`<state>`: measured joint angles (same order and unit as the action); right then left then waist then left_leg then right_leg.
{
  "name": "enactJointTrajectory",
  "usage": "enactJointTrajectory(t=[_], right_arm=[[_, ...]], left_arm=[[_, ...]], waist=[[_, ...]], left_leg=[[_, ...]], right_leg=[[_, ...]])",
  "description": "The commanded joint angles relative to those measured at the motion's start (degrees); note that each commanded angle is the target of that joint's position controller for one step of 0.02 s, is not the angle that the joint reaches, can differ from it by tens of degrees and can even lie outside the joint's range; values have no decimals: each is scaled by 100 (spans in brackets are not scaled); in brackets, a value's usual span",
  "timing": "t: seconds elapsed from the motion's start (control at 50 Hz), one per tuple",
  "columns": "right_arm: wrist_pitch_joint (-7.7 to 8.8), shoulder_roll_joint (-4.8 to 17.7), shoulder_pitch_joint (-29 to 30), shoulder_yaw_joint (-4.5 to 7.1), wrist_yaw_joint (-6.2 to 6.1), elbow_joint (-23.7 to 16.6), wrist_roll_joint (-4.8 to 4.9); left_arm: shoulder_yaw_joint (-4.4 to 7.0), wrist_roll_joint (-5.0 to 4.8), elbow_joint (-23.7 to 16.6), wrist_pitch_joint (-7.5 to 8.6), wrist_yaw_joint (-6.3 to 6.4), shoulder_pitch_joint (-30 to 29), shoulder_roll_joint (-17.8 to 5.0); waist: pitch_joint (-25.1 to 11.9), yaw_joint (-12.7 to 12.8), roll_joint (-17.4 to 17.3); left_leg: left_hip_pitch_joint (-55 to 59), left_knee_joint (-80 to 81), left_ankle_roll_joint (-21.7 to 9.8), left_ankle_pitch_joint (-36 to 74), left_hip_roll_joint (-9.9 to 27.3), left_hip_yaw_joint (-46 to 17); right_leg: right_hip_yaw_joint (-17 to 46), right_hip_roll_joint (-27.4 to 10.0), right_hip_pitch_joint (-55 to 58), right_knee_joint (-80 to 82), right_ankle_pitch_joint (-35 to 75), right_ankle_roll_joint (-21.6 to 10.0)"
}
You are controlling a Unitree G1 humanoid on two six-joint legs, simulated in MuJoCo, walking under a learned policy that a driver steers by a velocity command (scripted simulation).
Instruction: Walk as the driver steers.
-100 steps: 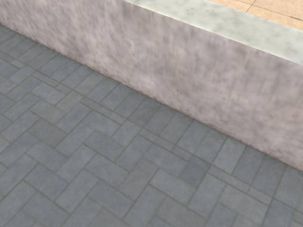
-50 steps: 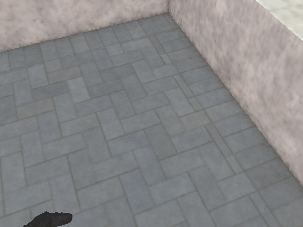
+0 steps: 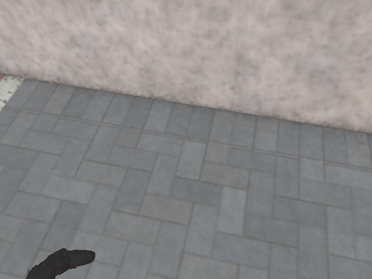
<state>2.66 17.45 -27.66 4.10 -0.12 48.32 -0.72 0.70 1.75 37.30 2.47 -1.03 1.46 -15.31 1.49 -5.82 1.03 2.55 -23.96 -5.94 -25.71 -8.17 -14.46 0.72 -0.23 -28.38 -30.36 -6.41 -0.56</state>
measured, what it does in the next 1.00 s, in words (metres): walks ahead, turning left: left foot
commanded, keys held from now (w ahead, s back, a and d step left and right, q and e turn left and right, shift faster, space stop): w+q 0.66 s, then w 0.34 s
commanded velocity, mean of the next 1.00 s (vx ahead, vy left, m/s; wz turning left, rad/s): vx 0.50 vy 0.00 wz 0.50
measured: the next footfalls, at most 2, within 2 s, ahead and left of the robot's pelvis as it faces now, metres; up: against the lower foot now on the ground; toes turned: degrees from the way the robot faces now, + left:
left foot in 0.52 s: +0.41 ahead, +0.14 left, +0.00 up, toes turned +22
right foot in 1.08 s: +0.77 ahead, +0.12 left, +0.00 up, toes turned +27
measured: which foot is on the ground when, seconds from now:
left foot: down 0.00-0.02, up 0.04-0.50, down 0.52-1.00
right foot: down 0.00-0.54, up 0.56-1.00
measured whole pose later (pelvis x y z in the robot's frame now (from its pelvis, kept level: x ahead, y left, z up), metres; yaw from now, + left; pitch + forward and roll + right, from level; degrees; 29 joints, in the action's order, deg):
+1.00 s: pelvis +0.52 +0.12 +0.01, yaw +29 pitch +1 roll +1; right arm 4.0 15.3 -25.5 2.5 -0.1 50.7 -1.2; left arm 1.5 1.8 40.5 0.5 -1.9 5.4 -15.2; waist 1.6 -4.3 2.4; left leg 5.0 -12.0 -6.4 -17.7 -7.7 -6.1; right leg -1.6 -4.2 -34.4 -36.2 -2.1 -0.5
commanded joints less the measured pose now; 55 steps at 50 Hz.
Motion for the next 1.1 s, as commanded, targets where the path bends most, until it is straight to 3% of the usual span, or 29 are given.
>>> enactJointTrajectory(t=[0.02,0.04,0.06,0.08,0.1,0.12,0.16,0.22,0.34,0.4,0.46,0.5,0.52,0.54,0.56,0.58,0.6,0.62,0.64,0.68,0.72,0.8,0.88,0.96,1.02,1.04,1.06,1.08,1.1], right_arm=[[165,360,338,55,47,-634,159],[146,344,-69,28,40,-796,126],[44,630,21,63,-3,-553,-50],[6,626,400,60,57,-523,-93],[-27,519,598,47,108,-540,-82],[-80,468,719,43,162,-590,-128],[-198,384,722,16,259,-584,-144],[-250,278,1229,-26,345,-788,-143],[-192,17,2476,-182,486,-1202,-113],[-193,-4,2964,-223,539,-1379,-145],[-205,95,2942,-188,484,-1413,-202],[-172,270,2218,-89,403,-1221,-231],[-124,413,1320,11,335,-929,-266],[-129,878,450,181,225,-714,-301],[-203,1456,812,326,157,-888,-115],[-258,1376,507,333,105,-965,-34],[-245,1141,664,282,39,-797,4],[-200,848,845,205,22,-696,38],[-142,704,1054,155,0,-684,41],[-36,510,1309,67,15,-736,49],[51,551,1140,73,54,-622,54],[116,568,650,64,68,-352,30],[161,593,212,50,42,-125,32],[207,708,71,58,-29,3,-64],[227,795,247,59,-82,87,-57],[236,853,307,68,-84,112,-64],[226,851,355,45,-46,189,-83],[254,687,408,-16,-34,127,-71],[256,129,-193,-132,-7,-6,148]], left_arm=[[496,178,86,166,256,2432,-1538],[541,128,56,91,229,2080,-1748],[464,61,-24,39,195,1596,-1215],[355,18,-34,40,172,1337,-766],[295,28,23,54,158,1215,-558],[278,16,132,95,170,1271,-539],[290,-35,289,211,128,1440,-568],[321,-97,455,327,72,1635,-604],[320,-91,704,301,79,1902,-612],[355,-93,856,269,129,2170,-772],[377,-73,997,156,197,2328,-947],[403,-63,1042,51,236,2359,-1131],[394,-84,993,7,239,2278,-1152],[342,-47,797,16,217,2299,-976],[264,-99,323,43,99,2280,-480],[338,-31,165,76,98,1619,-957],[282,-109,82,138,77,1325,-786],[244,-117,165,180,90,1448,-710],[250,-35,182,121,89,1451,-689],[241,106,323,-87,49,1814,-644],[224,101,332,-177,-14,1768,-524],[217,48,114,-191,-10,870,-467],[212,7,-37,-152,-34,210,-465],[194,-2,-234,-82,-86,-343,-460],[247,-14,-170,-37,-54,61,-581],[300,-16,-20,-15,2,543,-681],[350,-22,266,23,82,1437,-726],[450,96,479,93,173,2456,-1026],[623,262,509,122,186,2985,-1747]], waist=[[-1776,1376,671],[-2054,876,1894],[-1161,695,833],[-528,703,163],[-191,633,44],[-68,589,307],[-72,539,510],[-33,552,436],[214,768,395],[345,889,379],[215,795,441],[-294,455,515],[-798,42,331],[-1441,-273,-265],[-1868,212,-1696],[-1839,-200,-682],[-1132,-37,-391],[-528,279,-102],[-311,518,-23],[-344,802,-128],[-303,813,-170],[108,525,-261],[179,247,-364],[269,100,-398],[203,383,-565],[-42,584,-622],[-484,1012,-445],[-1058,1455,-172],[-1811,1314,1165]], left_leg=[[-2306,-3585,58,2451,369,186],[-3533,-4563,128,-554,-159,588],[-3914,-5038,118,-118,397,574],[-3829,-4915,147,347,607,702],[-3694,-4605,178,587,790,776],[-3600,-4391,215,664,921,817],[-3485,-4349,254,797,955,943],[-3991,-4179,288,1234,1053,1006],[-4002,-2373,332,2471,1088,1552],[-3787,-1604,183,2332,1054,1888],[-3347,-1186,-93,1587,725,2175],[-2410,-970,-372,1033,294,2273],[-1212,-546,-560,1199,140,2172],[274,-343,-850,501,1093,851],[1787,275,-1640,509,2690,-2378],[1741,636,-1744,1461,2764,-2628],[1190,598,-1633,2220,2608,-1649],[260,682,-1402,3039,2329,-1092],[-284,749,-1203,3366,1991,-696],[-867,924,-1109,3680,1699,-290],[-1111,1143,-1097,3628,1559,-77],[-1033,1525,-807,3048,1478,6],[-372,1445,-602,3354,1524,98],[52,1183,-573,3990,1659,152],[69,768,-399,5205,1750,231],[70,255,-320,6124,1694,298],[-147,-777,-241,6366,1480,505],[-1089,-2222,-164,5166,1223,658],[-2967,-4625,166,1657,95,1103]], right_leg=[[1984,-1735,4186,595,-1838,-590],[4535,-2611,4453,1470,-1957,-1069],[4129,-2479,3635,1463,-2442,-1103],[3161,-2188,2909,1526,-2168,-1037],[2317,-1872,2408,1668,-1497,-883],[1754,-1671,2160,1756,-905,-800],[1072,-1517,2018,1844,189,-761],[407,-1530,2241,1983,1093,-814],[-776,-1240,2370,2055,1602,-652],[-994,-1399,2713,2004,1883,-592],[-1285,-1519,3258,1312,3678,-502],[-1435,-1555,3374,-40,5008,-482],[-1547,-1482,2882,-1270,4563,-388],[-1566,-1336,1649,-2984,2476,-216],[-1222,-65,-894,-5071,-2429,182],[-158,-81,-1552,-5372,-2197,173],[32,-408,-1683,-5054,-1660,115],[8,-599,-1316,-4379,-1448,106],[79,-730,-968,-3933,-1468,137],[37,-741,-399,-3553,-1441,232],[-93,-707,-368,-3183,-1129,288],[-126,-745,-865,-2100,-58,325],[-159,-608,-1141,-1309,571,220],[-286,-363,-946,-584,571,15],[-373,-73,-8,-141,-1,-284],[-475,146,647,-68,-305,-389],[-549,253,1751,279,-346,-529],[209,-481,3195,369,-786,-806],[3246,-2246,4666,873,-1616,-1622]])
